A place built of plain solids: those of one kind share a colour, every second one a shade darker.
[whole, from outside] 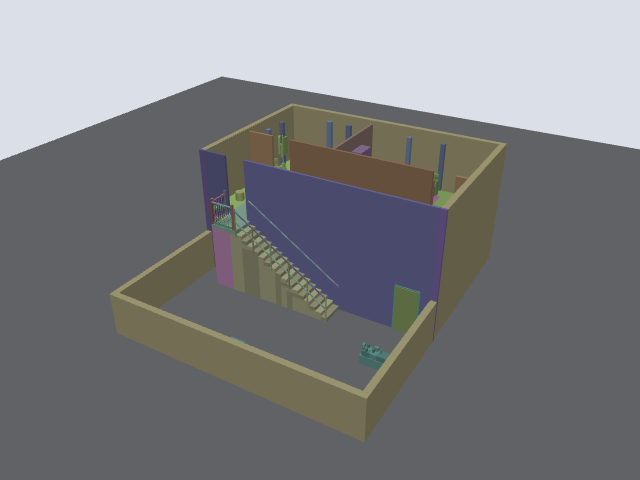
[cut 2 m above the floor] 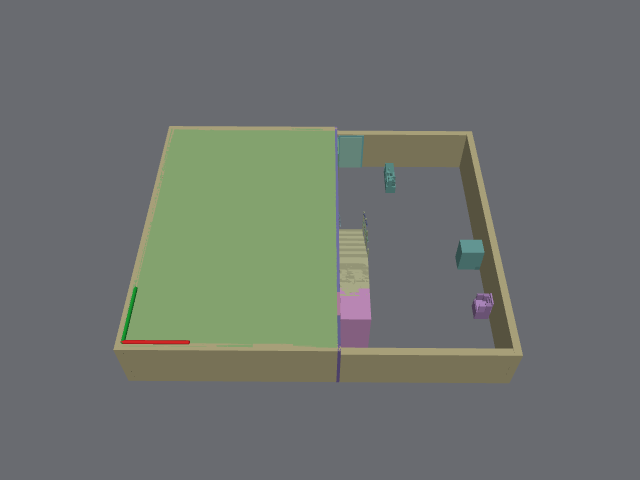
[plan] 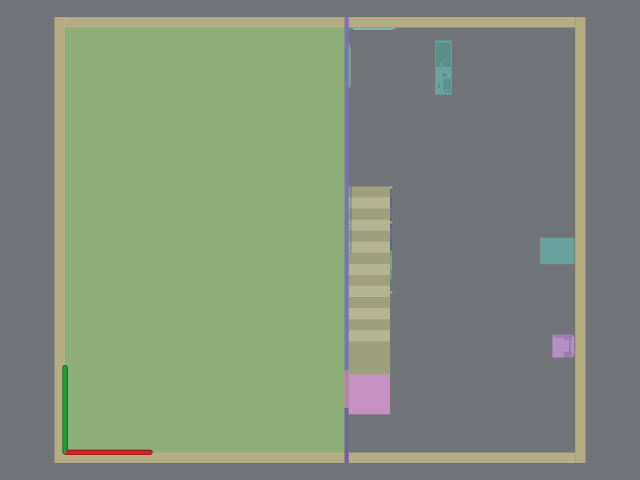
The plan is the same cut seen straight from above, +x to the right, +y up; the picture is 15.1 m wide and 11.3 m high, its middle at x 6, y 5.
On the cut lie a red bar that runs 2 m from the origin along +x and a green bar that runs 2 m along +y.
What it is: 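A house over a walled back yard; in the yard at the foot of the outdoor stair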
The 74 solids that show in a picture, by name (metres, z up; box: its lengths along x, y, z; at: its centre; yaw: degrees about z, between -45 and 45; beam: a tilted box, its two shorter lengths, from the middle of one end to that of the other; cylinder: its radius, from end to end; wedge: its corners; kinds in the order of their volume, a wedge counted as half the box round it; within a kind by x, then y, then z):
{
 "undercroft_block_1": {"box": [6.71, 10.25, 2.74], "at": [3.23, 5.0, 1.32]},
 "wall_1": {"box": [0.25, 10.5, 5.55], "at": [-0.12, 5.0, 2.72]},
 "wall_2": {"box": [6.93, 0.25, 5.55], "at": [3.21, -0.12, 2.72]},
 "wall_3": {"box": [6.93, 0.25, 5.55], "at": [3.21, 10.12, 2.72]},
 "wall_4": {"box": [5.33, 0.25, 1.85], "at": [9.34, -0.12, 0.88]},
 "wall_5": {"box": [5.33, 0.25, 1.85], "at": [9.34, 10.12, 0.88]},
 "wall_6": {"box": [0.25, 10.5, 1.85], "at": [12.13, 5.0, 0.88]},
 "step_1": {"box": [0.97, 0.56, 2.75], "at": [7.16, 2.08, 1.33]},
 "step_2": {"box": [0.97, 0.78, 2.58], "at": [7.16, 2.23, 1.24]},
 "step_3": {"box": [0.97, 0.78, 2.42], "at": [7.16, 2.49, 1.16]},
 "step_4": {"box": [0.97, 0.78, 2.25], "at": [7.16, 2.75, 1.07]},
 "step_5": {"box": [0.97, 0.78, 2.08], "at": [7.16, 3.01, 0.99]},
 "step_6": {"box": [0.97, 0.78, 1.91], "at": [7.16, 3.27, 0.9]},
 "step_7": {"box": [0.97, 0.78, 1.74], "at": [7.16, 3.53, 0.82]},
 "step_8": {"box": [0.97, 0.78, 1.57], "at": [7.16, 3.79, 0.74]},
 "step_9": {"box": [0.97, 0.78, 1.4], "at": [7.16, 4.05, 0.65]},
 "step_10": {"box": [0.97, 0.78, 1.23], "at": [7.16, 4.31, 0.57]},
 "step_11": {"box": [0.97, 0.78, 1.06], "at": [7.16, 4.57, 0.48]},
 "step_12": {"box": [0.97, 0.78, 0.9], "at": [7.16, 4.83, 0.4]},
 "step_13": {"box": [0.97, 0.78, 0.73], "at": [7.16, 5.09, 0.31]},
 "step_14": {"box": [0.97, 0.78, 0.56], "at": [7.16, 5.35, 0.23]},
 "step_15": {"box": [0.97, 0.78, 0.39], "at": [7.16, 5.61, 0.14]},
 "step_16": {"box": [0.97, 0.78, 0.22], "at": [7.16, 5.87, 0.06]},
 "stair_wall_1": {"box": [0.1, 1.05, 5.55], "at": [6.63, 0.52, 2.72]},
 "stair_wall_2": {"box": [0.1, 8.05, 5.55], "at": [6.63, 5.97, 2.72]},
 "upper_floor_1": {"box": [3.76, 5.93, 0.18], "at": [1.75, 7.16, 2.78]},
 "upper_floor_2": {"box": [2.96, 1.03, 0.18], "at": [5.09, 0.39, 2.78]},
 "head_base_1": {"box": [0.97, 1.2, 2.82], "at": [7.16, 1.5, 1.36]},
 "upper_partition_1": {"box": [0.12, 1.2, 2.52], "at": [3.56, 0.6, 4.08]},
 "upper_partition_2": {"box": [0.12, 6.46, 2.52], "at": [3.56, 5.33, 4.08]},
 "upper_partition_3": {"box": [0.12, 0.54, 2.52], "at": [3.56, 9.73, 4.08]},
 "upper_split_wall_1": {"box": [3.5, 0.12, 2.52], "at": [1.75, 4.2, 4.08]},
 "upper_floor_head_1": {"box": [4.03, 1.2, 0.18], "at": [5.64, 1.5, 2.78]},
 "slotfit_bedroom_storage_1": {"box": [0.92, 0.48, 1.94], "at": [1.66, 4.53, 3.79]},
 "bin_1": {"box": [0.82, 0.62, 1.06], "at": [11.59, 4.74, 0.48]},
 "planter_1": {"box": [0.17, 0.3, 0.61], "at": [8.82, 8.65, 0.26]},
 "planter_2": {"box": [0.35, 0.28, 0.61], "at": [8.9, 8.94, 0.26]},
 "planter_3": {"box": [0.35, 0.57, 0.61], "at": [8.9, 9.36, 0.26]},
 "planter_4": {"box": [0.39, 1.28, 0.4], "at": [8.91, 9.06, 0.15]},
 "planter_5": {"box": [0.17, 0.3, 0.61], "at": [8.99, 8.65, 0.26]},
 "curtains_1": {"box": [0.19, 0.23, 2.17], "at": [0.09, 2.06, 4.02]},
 "curtains_2": {"box": [0.19, 0.23, 2.17], "at": [0.09, 3.07, 4.02]},
 "curtains_3": {"box": [0.19, 0.19, 2.16], "at": [0.09, 6.09, 4.01]},
 "curtains_4": {"box": [0.19, 0.19, 2.16], "at": [0.09, 7.66, 4.01]},
 "curtains_5": {"box": [0.19, 0.19, 2.1], "at": [1.16, 0.09, 3.98]},
 "bench_1": {"box": [0.23, 0.07, 0.84], "at": [11.62, 2.27, 0.37]},
 "bench_2": {"box": [0.23, 0.07, 0.84], "at": [11.62, 2.74, 0.37]},
 "bench_3": {"box": [0.45, 0.5, 0.55], "at": [11.71, 2.5, 0.22]},
 "bench_4": {"box": [0.5, 0.54, 0.48], "at": [11.71, 2.51, 0.19]},
 "bench_5": {"box": [0.2, 0.14, 0.84], "at": [11.83, 2.31, 0.37]},
 "bench_6": {"box": [0.2, 0.12, 0.84], "at": [11.83, 2.71, 0.37]},
 "back_wall_end_1": {"box": [0.1, 0.25, 5.55], "at": [6.63, -0.12, 2.72]},
 "back_wall_end_2": {"box": [0.1, 0.25, 5.55], "at": [6.63, 10.12, 2.72]},
 "back_wall_sill_1": {"box": [0.1, 0.9, 2.74], "at": [6.63, 1.5, 1.32]},
 "undercroft_leaf_1": {"box": [0.05, 0.88, 2.0], "at": [6.7, 9.09, 0.95]},
 "yard_gate_leaf_1": {"box": [0.92, 0.05, 1.75], "at": [7.26, 9.97, 0.82]},
 "doorleaf_door_1": {"box": [0.042, 0.83, 2.07], "at": [3.37, 8.2, 3.86], "yaw": -11.6},
 "clutter_study_1": {"box": [0.27, 0.1, 0.84], "at": [1.85, 0.7, 4.23], "yaw": -6.5},
 "clutter_study_2": {"box": [0.29, 0.11, 0.82], "at": [1.91, 0.42, 4.24], "yaw": 29.5},
 "clutter_study_3": {"box": [0.1, 0.28, 0.65], "at": [1.95, 0.49, 4.0], "yaw": -31.8},
 "undercroft_frame_1": {"box": [0.03, 1.02, 2.06], "at": [6.69, 9.09, 0.98]},
 "yard_gate_frame_1": {"box": [1.06, 0.03, 1.81], "at": [7.26, 9.98, 0.85]},
 "clutter_clhall_1": {"cylinder": 0.19, "from": [5.27, 0.55, 2.82], "to": [5.27, 0.55, 3.25]},
 "guard_post_1": {"box": [0.05, 0.05, 1.26], "at": [7.68, 2.12, 3.25]},
 "guard_post_2": {"box": [0.05, 0.05, 1.26], "at": [7.68, 2.94, 2.71]},
 "guard_post_3": {"box": [0.05, 0.05, 1.26], "at": [7.68, 3.77, 2.18]},
 "guard_post_4": {"box": [0.05, 0.05, 1.26], "at": [7.68, 4.59, 1.64]},
 "guard_post_5": {"box": [0.05, 0.05, 1.26], "at": [7.68, 5.41, 1.11]},
 "guard_post_6": {"box": [0.05, 0.05, 1.25], "at": [7.68, 6.23, 0.58]},
 "headland_side_guard_newel_1": {"box": [0.09, 0.09, 1.15], "at": [7.6, 0.94, 3.4]},
 "headland_side_guard_newel_2": {"box": [0.09, 0.09, 1.15], "at": [7.6, 1.98, 3.4]},
 "slotfit_bedroom_seat_1": {"box": [0.2, 0.07, 0.73], "at": [0.56, 7.72, 3.19]},
 "headland_ahead_guard_newel_1": {"box": [0.09, 0.09, 1.15], "at": [6.72, 0.95, 3.4]},
 "headland_side_guard_board_1": {"box": [0.04, 1.03, 0.15], "at": [7.6, 1.46, 2.9]}
}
